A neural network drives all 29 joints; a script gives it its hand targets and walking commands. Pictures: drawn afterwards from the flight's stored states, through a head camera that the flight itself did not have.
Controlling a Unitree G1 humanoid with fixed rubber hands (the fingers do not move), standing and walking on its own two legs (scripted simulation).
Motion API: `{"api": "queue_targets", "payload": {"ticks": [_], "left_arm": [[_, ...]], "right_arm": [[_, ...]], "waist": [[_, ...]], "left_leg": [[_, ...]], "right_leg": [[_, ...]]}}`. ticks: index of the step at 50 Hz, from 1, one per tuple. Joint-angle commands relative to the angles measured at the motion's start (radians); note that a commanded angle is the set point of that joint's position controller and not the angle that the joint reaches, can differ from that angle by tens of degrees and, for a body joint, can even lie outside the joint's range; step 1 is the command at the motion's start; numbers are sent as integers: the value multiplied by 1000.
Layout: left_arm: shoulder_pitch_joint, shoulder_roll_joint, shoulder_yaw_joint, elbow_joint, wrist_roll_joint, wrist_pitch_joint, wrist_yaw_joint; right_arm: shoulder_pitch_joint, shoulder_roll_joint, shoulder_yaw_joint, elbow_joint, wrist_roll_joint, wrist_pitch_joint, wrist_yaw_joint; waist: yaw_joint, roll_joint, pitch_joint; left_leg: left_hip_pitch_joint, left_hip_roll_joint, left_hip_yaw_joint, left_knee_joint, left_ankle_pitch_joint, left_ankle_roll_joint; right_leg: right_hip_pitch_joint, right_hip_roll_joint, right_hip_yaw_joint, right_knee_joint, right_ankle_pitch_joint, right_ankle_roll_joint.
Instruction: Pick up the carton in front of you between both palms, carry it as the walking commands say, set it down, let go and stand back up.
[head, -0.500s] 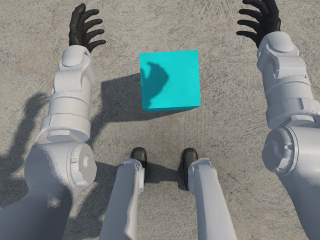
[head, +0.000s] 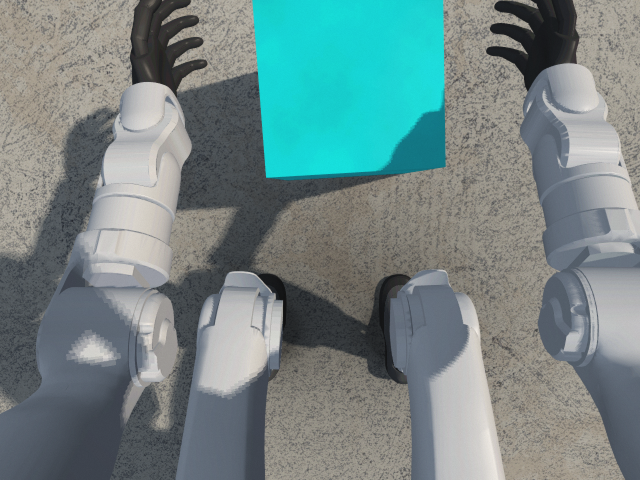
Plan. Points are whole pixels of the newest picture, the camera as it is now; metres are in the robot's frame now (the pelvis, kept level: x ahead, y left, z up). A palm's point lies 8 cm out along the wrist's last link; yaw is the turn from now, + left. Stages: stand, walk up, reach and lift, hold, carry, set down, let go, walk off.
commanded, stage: reach and lift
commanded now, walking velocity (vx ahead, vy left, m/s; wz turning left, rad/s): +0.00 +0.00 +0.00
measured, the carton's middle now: (346, 105) +0.52 -0.03 -0.33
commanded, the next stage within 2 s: none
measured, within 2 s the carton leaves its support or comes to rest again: leaves its support in 1.16 s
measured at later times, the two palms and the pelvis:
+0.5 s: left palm (201, 95) +0.53 +0.16 -0.27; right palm (482, 80) +0.53 -0.20 -0.27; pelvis -0.01 +0.00 -0.09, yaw +0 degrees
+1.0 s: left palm (225, 95) +0.52 +0.13 -0.26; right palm (466, 81) +0.53 -0.18 -0.26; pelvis -0.02 +0.00 -0.08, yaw +0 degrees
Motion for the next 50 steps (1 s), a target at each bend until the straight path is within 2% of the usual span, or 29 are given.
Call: {"api": "queue_targets", "payload": {"ticks": [1,5,9,13,15,17,21,24,31,38,42,44,47,48,50], "left_arm": [[-328,120,-3,-45,-21,8,11],[-397,128,5,73,-10,5,4],[-456,153,8,151,-8,-23,-3],[-519,179,-13,160,-30,-54,-5],[-546,192,-38,144,-47,-69,-2],[-554,190,-50,116,-55,-79,2],[-506,185,-71,131,-77,-85,-2],[-445,158,-88,151,-86,-86,-4],[-431,135,-70,171,-70,-87,-2],[-530,77,-112,168,-83,-80,2],[-593,-18,-120,174,-57,-80,1],[-643,-126,-111,171,-17,-73,-16],[-824,-610,-197,139,9,-42,-139],[-842,-711,-190,129,34,-25,-178],[-835,-818,-177,97,60,6,-233]], "right_arm": [[-356,-154,7,-38,27,4,-4],[-433,-153,27,73,23,4,-5],[-496,-163,43,147,25,-16,-12],[-553,-181,75,161,51,-44,-22],[-579,-193,78,115,68,-59,-29],[-573,-195,94,101,87,-68,-34],[-508,-149,119,113,102,-69,-46],[-454,-125,118,111,101,-71,-53],[-440,-105,92,126,69,-71,-49],[-545,-45,146,120,102,-66,-43],[-593,43,153,151,83,-63,-39],[-646,190,174,154,64,-55,-12],[-802,672,240,134,34,-27,104],[-812,771,232,117,14,-13,139],[-809,885,224,81,-1,15,187]], "waist": [[-5,-44,-1127],[3,-58,-973],[4,-56,-895],[5,-49,-917],[-13,-25,-946],[1,-3,-983],[1,-35,-1005],[0,-30,-1023],[-5,-32,-897],[5,-28,-875],[3,-23,-846],[17,-27,-834],[6,-27,-792],[5,-21,-769],[16,-12,-751]], "left_leg": [[615,5,110,-52,228,-22],[510,21,109,2,122,-14],[466,31,104,64,124,-10],[480,37,101,129,187,-12],[517,36,93,158,236,-9],[528,31,102,181,293,-11],[518,22,108,211,354,-8],[533,15,108,212,381,-10],[477,10,91,188,319,-12],[487,9,94,164,239,-6],[499,-5,95,155,204,-6],[508,-17,98,159,200,-3],[485,-48,105,181,205,1],[466,-59,112,186,193,5],[437,-72,128,194,187,16]], "right_leg": [[586,-13,-115,-66,230,3],[526,-30,-100,-22,131,0],[485,-37,-87,31,131,-6],[506,-40,-77,91,200,-8],[494,-37,-81,116,249,-12],[533,-32,-75,142,314,-15],[603,-20,-73,167,399,-6],[605,-13,-80,173,422,-3],[474,-16,-90,162,324,-4],[471,-13,-90,138,229,-12],[486,4,-89,127,194,-18],[467,18,-90,131,187,-18],[444,47,-94,144,200,-24],[430,54,-100,151,193,-25],[414,65,-111,155,189,-26]]}}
